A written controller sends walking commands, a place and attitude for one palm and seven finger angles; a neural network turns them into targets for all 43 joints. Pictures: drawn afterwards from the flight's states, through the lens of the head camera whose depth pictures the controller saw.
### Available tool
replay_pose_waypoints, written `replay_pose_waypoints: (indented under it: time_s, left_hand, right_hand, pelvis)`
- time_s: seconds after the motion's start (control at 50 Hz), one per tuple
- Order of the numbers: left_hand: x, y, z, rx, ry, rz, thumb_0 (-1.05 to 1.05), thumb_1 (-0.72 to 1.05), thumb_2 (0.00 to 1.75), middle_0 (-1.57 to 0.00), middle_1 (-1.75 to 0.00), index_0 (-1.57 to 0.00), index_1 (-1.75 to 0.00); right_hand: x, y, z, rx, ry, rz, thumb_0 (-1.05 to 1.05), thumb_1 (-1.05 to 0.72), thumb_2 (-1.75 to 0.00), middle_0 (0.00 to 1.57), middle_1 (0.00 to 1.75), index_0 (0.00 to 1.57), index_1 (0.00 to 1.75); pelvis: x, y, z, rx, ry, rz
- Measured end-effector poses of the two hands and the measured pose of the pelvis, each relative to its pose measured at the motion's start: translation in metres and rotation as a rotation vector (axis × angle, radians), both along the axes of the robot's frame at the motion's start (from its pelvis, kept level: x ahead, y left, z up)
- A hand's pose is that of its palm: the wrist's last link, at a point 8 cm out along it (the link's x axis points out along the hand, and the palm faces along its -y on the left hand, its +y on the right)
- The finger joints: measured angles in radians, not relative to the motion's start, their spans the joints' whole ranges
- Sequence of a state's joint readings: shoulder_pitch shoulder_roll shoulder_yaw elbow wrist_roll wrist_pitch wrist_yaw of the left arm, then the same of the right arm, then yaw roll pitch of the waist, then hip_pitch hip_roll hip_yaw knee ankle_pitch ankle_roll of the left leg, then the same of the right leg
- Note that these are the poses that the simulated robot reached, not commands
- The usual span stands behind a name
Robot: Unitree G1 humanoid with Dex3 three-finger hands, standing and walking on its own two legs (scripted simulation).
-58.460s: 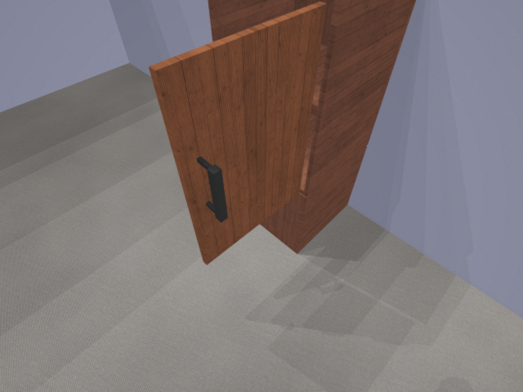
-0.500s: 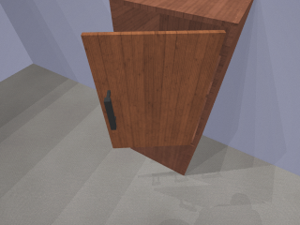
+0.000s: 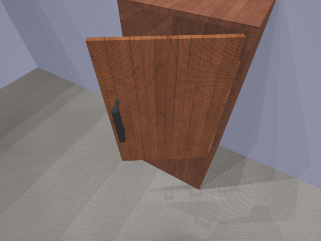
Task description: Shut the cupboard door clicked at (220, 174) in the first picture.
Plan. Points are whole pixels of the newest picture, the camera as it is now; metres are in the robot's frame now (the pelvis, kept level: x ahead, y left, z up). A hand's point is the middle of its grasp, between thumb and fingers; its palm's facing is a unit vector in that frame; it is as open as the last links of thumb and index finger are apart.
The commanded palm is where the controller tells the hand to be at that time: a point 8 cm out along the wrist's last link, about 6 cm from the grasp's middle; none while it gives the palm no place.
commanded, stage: shuffle to correct the standing spot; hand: left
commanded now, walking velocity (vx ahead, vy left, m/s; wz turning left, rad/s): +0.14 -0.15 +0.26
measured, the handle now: (119, 121) +0.48 +0.18 -0.03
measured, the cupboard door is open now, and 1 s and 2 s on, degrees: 32 32 32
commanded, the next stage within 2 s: come to a stop and stand still in 0.20 s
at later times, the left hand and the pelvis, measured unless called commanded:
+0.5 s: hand out of the picture +0.03 +0.15 -0.19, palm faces +0.10 -0.98 -0.19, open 7.4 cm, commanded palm none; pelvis +0.06 -0.02 -0.01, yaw +3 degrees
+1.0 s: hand out of the picture +0.05 +0.19 -0.16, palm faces +0.06 -0.96 -0.29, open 7.4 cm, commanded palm none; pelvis +0.00 -0.01 -0.01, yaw +3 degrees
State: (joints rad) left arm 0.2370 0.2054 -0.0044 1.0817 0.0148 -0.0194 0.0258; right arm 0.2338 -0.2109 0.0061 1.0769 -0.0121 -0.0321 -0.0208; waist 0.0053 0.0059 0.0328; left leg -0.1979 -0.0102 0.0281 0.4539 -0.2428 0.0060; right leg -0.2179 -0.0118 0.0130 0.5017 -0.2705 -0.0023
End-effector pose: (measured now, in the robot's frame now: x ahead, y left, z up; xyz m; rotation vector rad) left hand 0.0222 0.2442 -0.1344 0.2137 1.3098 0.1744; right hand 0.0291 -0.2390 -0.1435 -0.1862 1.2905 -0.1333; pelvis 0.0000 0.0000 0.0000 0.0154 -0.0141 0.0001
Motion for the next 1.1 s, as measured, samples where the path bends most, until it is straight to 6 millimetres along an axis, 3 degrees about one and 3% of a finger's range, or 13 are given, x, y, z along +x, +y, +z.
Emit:
replay_pose_waypoints:
  time_s: [0.16,0.3,0.46,0.64,0.78,0.92,1.1]
  left_hand:
    - [0.013,-0.013,-0.008,-0.028,0.000,0.011,0.00,0.90,0.90,-0.20,-0.30,-0.20,-0.30]
    - [0.004,-0.031,-0.021,-0.068,0.067,0.066,0.00,0.90,0.90,-0.20,-0.30,-0.20,-0.30]
    - [-0.006,-0.044,-0.027,-0.079,0.150,0.126,0.00,0.90,0.90,-0.20,-0.30,-0.20,-0.30]
    - [0.012,-0.035,-0.010,-0.038,0.091,0.128,0.00,0.90,0.90,-0.20,-0.30,-0.20,-0.30]
    - [0.028,-0.019,-0.007,0.014,-0.027,0.080,0.00,0.90,0.90,-0.20,-0.30,-0.20,-0.30]
    - [0.031,-0.008,0.003,0.049,-0.126,0.042,0.00,0.90,0.90,-0.20,-0.30,-0.20,-0.30]
    - [0.000,-0.016,0.008,0.016,-0.104,0.007,0.00,0.90,0.90,-0.20,-0.30,-0.20,-0.30]
  right_hand:
    - [0.012,-0.004,-0.001,-0.005,0.023,0.014,0.00,-0.91,-0.90,0.20,0.30,0.20,0.30]
    - [0.023,0.002,-0.007,0.014,0.077,0.025,0.00,-0.91,-0.90,0.20,0.30,0.20,0.30]
    - [0.049,0.001,-0.011,-0.007,0.095,0.019,0.01,-0.92,-0.90,0.20,0.30,0.20,0.30]
    - [0.084,-0.002,0.002,-0.008,0.007,0.022,0.00,-0.91,-0.90,0.20,0.30,0.20,0.30]
    - [0.095,-0.001,0.001,0.013,-0.120,0.036,0.00,-0.91,-0.90,0.20,0.30,0.20,0.30]
    - [0.068,0.006,-0.009,0.048,-0.156,0.040,0.00,-0.91,-0.90,0.20,0.30,0.20,0.30]
    - [-0.004,0.000,-0.007,0.049,-0.060,0.025,-0.01,-0.93,-0.90,0.20,0.30,0.20,0.30]
  pelvis:
    - [0.014,-0.007,-0.003,-0.001,0.009,0.022]
    - [0.039,-0.014,-0.009,-0.012,0.025,0.049]
    - [0.061,-0.018,-0.013,-0.008,0.024,0.056]
    - [0.057,-0.017,-0.001,0.009,0.021,0.060]
    - [0.041,-0.013,-0.008,-0.003,0.024,0.055]
    - [0.011,-0.011,-0.012,0.003,-0.027,0.047]
    - [-0.018,-0.013,-0.004,0.004,-0.028,0.043]
